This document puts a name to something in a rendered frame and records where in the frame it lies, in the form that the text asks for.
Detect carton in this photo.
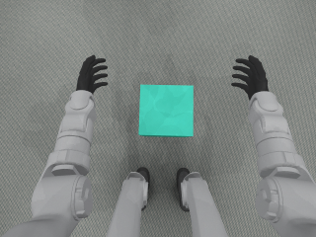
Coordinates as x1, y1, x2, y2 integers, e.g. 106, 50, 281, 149
138, 84, 194, 137

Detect left robot thigh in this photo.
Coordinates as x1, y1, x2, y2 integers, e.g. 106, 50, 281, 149
106, 177, 148, 237

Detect right robot shin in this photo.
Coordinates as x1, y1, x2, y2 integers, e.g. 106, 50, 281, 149
184, 172, 208, 187

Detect left robot hand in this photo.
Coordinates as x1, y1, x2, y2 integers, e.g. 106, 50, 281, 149
76, 54, 108, 95

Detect robot right forearm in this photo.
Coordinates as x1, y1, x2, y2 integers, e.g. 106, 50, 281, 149
248, 91, 316, 185

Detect robot left upper arm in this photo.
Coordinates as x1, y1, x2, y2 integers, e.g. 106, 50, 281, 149
1, 174, 94, 237

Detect right robot hand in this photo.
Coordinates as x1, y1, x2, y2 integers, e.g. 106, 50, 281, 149
231, 55, 269, 100

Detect robot right upper arm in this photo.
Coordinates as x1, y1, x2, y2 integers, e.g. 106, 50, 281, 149
255, 176, 316, 237

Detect robot left forearm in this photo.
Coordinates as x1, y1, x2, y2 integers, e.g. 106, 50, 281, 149
31, 90, 97, 215

